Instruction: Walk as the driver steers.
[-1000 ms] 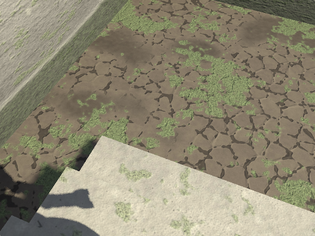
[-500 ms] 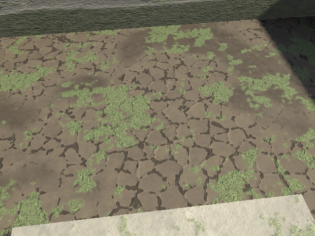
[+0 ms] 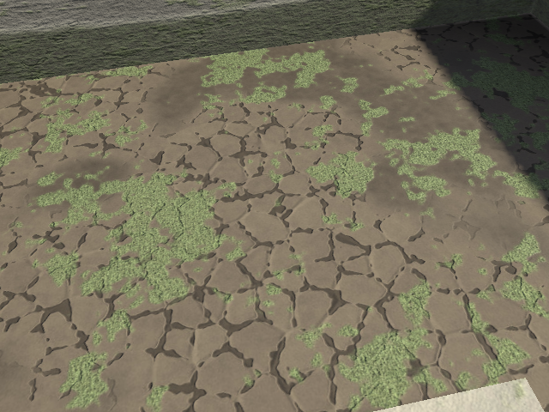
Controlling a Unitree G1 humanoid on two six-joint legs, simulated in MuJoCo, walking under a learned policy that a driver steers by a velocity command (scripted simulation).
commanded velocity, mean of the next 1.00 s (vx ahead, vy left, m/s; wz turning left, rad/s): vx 0.22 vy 0.00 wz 0.39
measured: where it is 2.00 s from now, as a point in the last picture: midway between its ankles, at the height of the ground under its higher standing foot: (229, 382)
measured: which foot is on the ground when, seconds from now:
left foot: up 0.00-0.40, down 0.42-1.00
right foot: down 0.00-0.42, up 0.44-1.00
